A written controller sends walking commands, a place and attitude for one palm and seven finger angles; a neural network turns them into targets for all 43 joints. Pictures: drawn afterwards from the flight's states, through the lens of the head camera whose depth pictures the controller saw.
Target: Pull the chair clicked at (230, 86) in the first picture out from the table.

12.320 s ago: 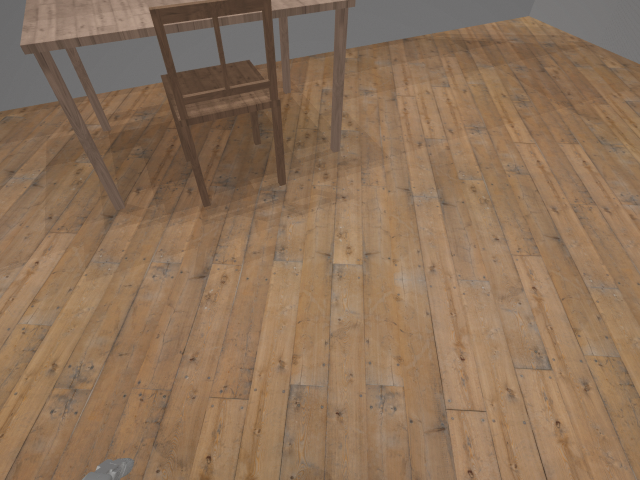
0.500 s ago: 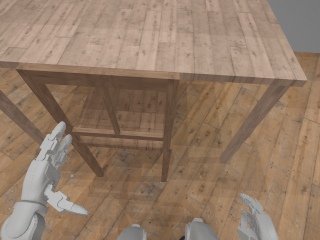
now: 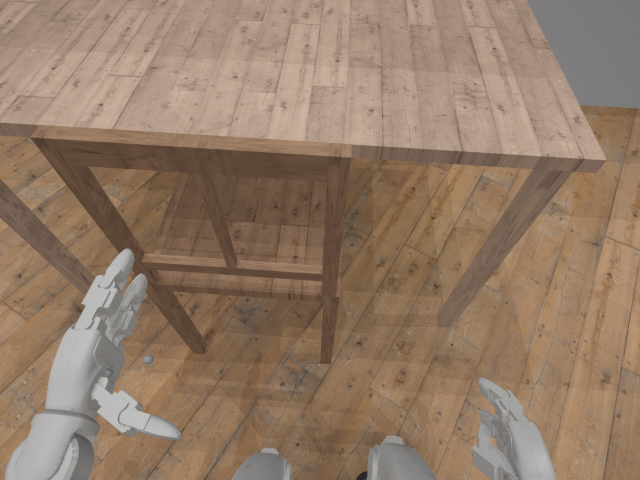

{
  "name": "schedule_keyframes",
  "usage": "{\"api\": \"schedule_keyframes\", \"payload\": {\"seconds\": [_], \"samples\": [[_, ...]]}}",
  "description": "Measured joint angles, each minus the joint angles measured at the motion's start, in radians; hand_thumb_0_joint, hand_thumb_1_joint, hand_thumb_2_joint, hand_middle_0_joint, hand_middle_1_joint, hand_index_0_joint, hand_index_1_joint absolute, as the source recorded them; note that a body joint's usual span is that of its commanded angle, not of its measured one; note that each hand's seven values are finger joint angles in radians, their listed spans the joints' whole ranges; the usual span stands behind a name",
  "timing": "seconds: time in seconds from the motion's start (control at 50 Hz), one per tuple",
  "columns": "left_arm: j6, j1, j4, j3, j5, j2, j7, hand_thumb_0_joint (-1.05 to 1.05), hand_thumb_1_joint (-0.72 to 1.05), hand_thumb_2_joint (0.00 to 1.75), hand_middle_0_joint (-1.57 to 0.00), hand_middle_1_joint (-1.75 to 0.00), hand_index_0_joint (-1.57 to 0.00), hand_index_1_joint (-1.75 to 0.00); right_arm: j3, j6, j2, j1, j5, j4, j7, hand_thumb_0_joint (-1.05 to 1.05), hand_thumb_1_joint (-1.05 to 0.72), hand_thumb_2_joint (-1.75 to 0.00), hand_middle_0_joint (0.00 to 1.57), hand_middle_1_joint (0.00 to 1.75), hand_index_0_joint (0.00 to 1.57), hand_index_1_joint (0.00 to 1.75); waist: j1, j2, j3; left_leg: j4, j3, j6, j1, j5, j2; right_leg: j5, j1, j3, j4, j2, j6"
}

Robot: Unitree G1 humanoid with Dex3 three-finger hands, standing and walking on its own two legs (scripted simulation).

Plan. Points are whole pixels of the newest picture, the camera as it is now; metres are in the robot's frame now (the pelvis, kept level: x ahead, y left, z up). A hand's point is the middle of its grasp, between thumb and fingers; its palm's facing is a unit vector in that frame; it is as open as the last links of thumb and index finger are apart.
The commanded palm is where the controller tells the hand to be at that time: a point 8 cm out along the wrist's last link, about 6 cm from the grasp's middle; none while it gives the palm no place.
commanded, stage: aim the fingers beside a spindle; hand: left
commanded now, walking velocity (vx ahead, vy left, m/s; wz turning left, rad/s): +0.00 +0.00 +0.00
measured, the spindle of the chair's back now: (219, 223) +0.48 +0.19 -0.03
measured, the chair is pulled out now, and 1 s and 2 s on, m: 0.00 0.00 0.00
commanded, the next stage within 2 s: none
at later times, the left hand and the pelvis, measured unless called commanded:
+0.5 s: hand (178, 338) +0.28 +0.19 +0.02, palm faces -0.05 -1.00 -0.05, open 16.9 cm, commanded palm +0.26 +0.24 +0.03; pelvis +0.00 +0.00 -0.01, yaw +0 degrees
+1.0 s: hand (199, 313) +0.31 +0.17 +0.01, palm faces -0.05 -1.00 -0.05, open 16.9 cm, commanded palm +0.29 +0.23 +0.01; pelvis +0.00 +0.00 -0.02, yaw +0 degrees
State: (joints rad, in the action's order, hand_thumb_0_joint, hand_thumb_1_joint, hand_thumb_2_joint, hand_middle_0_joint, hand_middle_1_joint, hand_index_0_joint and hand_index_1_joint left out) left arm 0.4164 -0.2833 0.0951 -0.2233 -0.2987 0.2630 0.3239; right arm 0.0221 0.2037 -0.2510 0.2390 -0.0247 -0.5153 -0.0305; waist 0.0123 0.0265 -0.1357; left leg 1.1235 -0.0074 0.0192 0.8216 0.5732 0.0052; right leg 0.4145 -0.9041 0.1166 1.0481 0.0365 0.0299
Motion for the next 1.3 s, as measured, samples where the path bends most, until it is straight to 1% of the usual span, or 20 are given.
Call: {"api": "schedule_keyframes", "payload": {"seconds": [0.04, 0.1, 0.16, 0.22, 0.3, 0.4, 0.46, 0.52, 0.64, 0.8, 0.84, 0.96, 1.0, 1.08, 1.14, 1.22, 1.3], "samples": [[0.007, 0.012, 0.01, -0.009, -0.004, -0.001, -0.001, -0.01, -0.5, 0.3, -0.06, -0.08, -0.06, -0.08, 0.002, -0.002, -0.001, -0.001, 0.0, -0.001, 0.001, 0.01, -0.91, -0.9, 0.2, 0.3, 0.21, 0.3, -0.002, 0.0, -0.002, 0.005, -0.001, 0.0, 0.004, 0.001, -0.001, 0.002, -0.004, 0.001, 0.005, 0.001, 0.0], [-0.001, 0.037, 0.04, -0.008, -0.001, 0.0, 0.006, -0.01, -0.5, 0.3, -0.06, -0.08, -0.06, -0.08, 0.006, -0.003, -0.006, -0.003, -0.002, -0.001, 0.001, 0.01, -0.91, -0.9, 0.2, 0.3, 0.21, 0.3, -0.002, 0.003, -0.002, 0.014, -0.004, 0.001, 0.017, 0.004, -0.003, 0.005, -0.015, 0.003, 0.013, 0.003, 0.0], [-0.021, 0.061, 0.061, 0.009, 0.008, -0.002, 0.017, -0.01, -0.5, 0.3, -0.06, -0.08, -0.06, -0.08, 0.008, 0.0, -0.013, -0.004, -0.002, 0.0, -0.001, 0.01, -0.91, -0.9, 0.21, 0.3, 0.21, 0.3, -0.001, 0.005, 0.001, 0.025, -0.004, 0.002, 0.03, 0.007, -0.004, 0.007, -0.027, 0.004, 0.022, 0.005, -0.001], [-0.029, 0.068, 0.048, 0.031, 0.015, -0.008, 0.014, -0.01, -0.5, 0.3, -0.06, -0.08, -0.06, -0.08, 0.005, 0.005, -0.014, -0.003, 0.002, 0.0, -0.001, 0.01, -0.91, -0.9, 0.21, 0.3, 0.21, 0.3, 0.003, 0.004, 0.003, 0.03, 0.0, 0.003, 0.038, 0.009, -0.004, 0.008, -0.037, 0.0, 0.028, 0.005, -0.002], [-0.013, 0.072, 0.021, 0.048, 0.026, -0.02, -0.014, -0.01, -0.5, 0.3, -0.06, -0.08, -0.06, -0.08, -0.001, 0.003, -0.009, 0.005, 0.007, -0.001, 0.004, 0.01, -0.91, -0.9, 0.2, 0.3, 0.21, 0.3, 0.008, -0.001, -0.004, 0.033, 0.006, 0.004, 0.044, 0.012, -0.004, 0.01, -0.047, -0.007, 0.035, 0.005, -0.003], [-0.01, 0.113, 0.062, 0.034, 0.045, -0.017, -0.045, -0.01, -0.5, 0.3, -0.06, -0.08, -0.06, -0.08, 0.0, -0.016, -0.009, 0.005, 0.009, 0.0, 0.011, 0.01, -0.91, -0.9, 0.2, 0.3, 0.21, 0.3, 0.012, -0.004, -0.009, 0.047, 0.011, 0.005, 0.065, 0.016, -0.006, 0.015, -0.072, -0.012, 0.053, 0.007, -0.004], [-0.023, 0.135, 0.092, 0.029, 0.047, -0.014, -0.046, -0.01, -0.5, 0.3, -0.06, -0.08, -0.06, -0.08, 0.001, -0.024, -0.011, 0.003, 0.008, 0.002, 0.012, 0.01, -0.91, -0.9, 0.2, 0.3, 0.21, 0.3, 0.013, -0.002, -0.007, 0.057, 0.012, 0.005, 0.081, 0.019, -0.006, 0.017, -0.089, -0.013, 0.063, 0.007, -0.003], [-0.026, 0.147, 0.094, 0.039, 0.048, -0.015, -0.047, -0.01, -0.5, 0.3, -0.06, -0.08, -0.06, -0.08, 0.0, -0.023, -0.014, 0.004, 0.009, 0.001, 0.01, 0.01, -0.91, -0.9, 0.2, 0.3, 0.21, 0.3, 0.012, 0.002, -0.004, 0.064, 0.01, 0.006, 0.094, 0.021, -0.006, 0.018, -0.1, -0.012, 0.068, 0.008, -0.004], [0.002, 0.181, 0.087, 0.07, 0.061, -0.031, -0.064, -0.01, -0.5, 0.3, -0.06, -0.08, -0.06, -0.08, -0.002, -0.023, -0.013, 0.002, 0.014, -0.012, 0.012, 0.01, -0.91, -0.9, 0.2, 0.3, 0.21, 0.3, 0.011, 0.004, -0.013, 0.073, 0.013, 0.006, 0.112, 0.024, -0.009, 0.022, -0.12, -0.015, 0.081, 0.011, -0.004], [-0.022, 0.246, 0.172, 0.053, 0.083, -0.033, -0.089, -0.01, -0.5, 0.3, -0.06, -0.08, -0.06, -0.08, 0.0, -0.05, -0.008, -0.013, 0.014, -0.007, 0.018, 0.01, -0.91, -0.9, 0.2, 0.3, 0.21, 0.3, 0.017, -0.005, -0.015, 0.091, 0.019, 0.004, 0.141, 0.03, -0.007, 0.028, -0.157, -0.022, 0.105, 0.009, -0.001], [-0.017, 0.252, 0.175, 0.047, 0.082, -0.029, -0.091, -0.01, -0.5, 0.3, -0.06, -0.08, -0.06, -0.08, -0.001, -0.052, -0.008, -0.014, 0.014, -0.008, 0.017, 0.01, -0.91, -0.9, 0.2, 0.3, 0.21, 0.3, 0.017, -0.006, -0.012, 0.094, 0.018, 0.003, 0.146, 0.031, -0.006, 0.029, -0.161, -0.021, 0.107, 0.008, 0.0], [0.023, 0.277, 0.178, 0.05, 0.075, -0.027, -0.088, -0.01, -0.5, 0.3, -0.06, -0.08, -0.06, -0.08, -0.005, -0.052, -0.013, -0.013, 0.016, -0.023, 0.017, 0.01, -0.91, -0.9, 0.2, 0.3, 0.21, 0.3, 0.014, -0.001, -0.019, 0.101, 0.011, 0.002, 0.158, 0.033, -0.006, 0.032, -0.169, -0.014, 0.111, 0.009, 0.001], [0.023, 0.299, 0.203, 0.052, 0.077, -0.028, -0.084, -0.01, -0.5, 0.3, -0.06, -0.08, -0.06, -0.08, -0.004, -0.055, -0.016, -0.015, 0.015, -0.028, 0.018, 0.01, -0.91, -0.9, 0.2, 0.3, 0.21, 0.3, 0.014, -0.001, -0.023, 0.106, 0.011, 0.002, 0.166, 0.035, -0.007, 0.034, -0.178, -0.014, 0.117, 0.011, 0.001], [0.003, 0.339, 0.261, 0.053, 0.084, -0.03, -0.078, -0.01, -0.5, 0.3, -0.06, -0.08, -0.06, -0.08, -0.005, -0.063, -0.018, -0.022, 0.013, -0.028, 0.018, 0.01, -0.91, -0.9, 0.2, 0.3, 0.21, 0.3, 0.02, -0.003, -0.024, 0.119, 0.013, 0.003, 0.185, 0.038, -0.008, 0.037, -0.198, -0.017, 0.13, 0.011, 0.001], [-0.003, 0.35, 0.266, 0.054, 0.089, -0.034, -0.086, -0.01, -0.5, 0.3, -0.06, -0.08, -0.06, -0.08, -0.009, -0.064, -0.016, -0.024, 0.015, -0.024, 0.018, 0.01, -0.91, -0.9, 0.2, 0.3, 0.21, 0.3, 0.024, -0.004, -0.019, 0.127, 0.016, 0.003, 0.196, 0.04, -0.007, 0.036, -0.211, -0.02, 0.138, 0.011, 0.001], [0.023, 0.355, 0.24, 0.063, 0.096, -0.043, -0.11, -0.01, -0.5, 0.3, -0.06, -0.08, -0.06, -0.08, -0.014, -0.065, -0.014, -0.021, 0.021, -0.027, 0.021, 0.01, -0.91, -0.9, 0.2, 0.3, 0.21, 0.3, 0.024, -0.002, -0.018, 0.131, 0.02, 0.004, 0.204, 0.041, -0.007, 0.036, -0.22, -0.023, 0.142, 0.011, 0.0], [0.043, 0.384, 0.261, 0.062, 0.103, -0.044, -0.125, -0.01, -0.5, 0.3, -0.06, -0.08, -0.06, -0.08, -0.011, -0.075, -0.012, -0.019, 0.023, -0.037, 0.028, 0.01, -0.91, -0.9, 0.2, 0.3, 0.21, 0.3, 0.022, -0.001, -0.026, 0.138, 0.022, 0.005, 0.215, 0.042, -0.009, 0.038, -0.233, -0.026, 0.151, 0.013, -0.001]]}}
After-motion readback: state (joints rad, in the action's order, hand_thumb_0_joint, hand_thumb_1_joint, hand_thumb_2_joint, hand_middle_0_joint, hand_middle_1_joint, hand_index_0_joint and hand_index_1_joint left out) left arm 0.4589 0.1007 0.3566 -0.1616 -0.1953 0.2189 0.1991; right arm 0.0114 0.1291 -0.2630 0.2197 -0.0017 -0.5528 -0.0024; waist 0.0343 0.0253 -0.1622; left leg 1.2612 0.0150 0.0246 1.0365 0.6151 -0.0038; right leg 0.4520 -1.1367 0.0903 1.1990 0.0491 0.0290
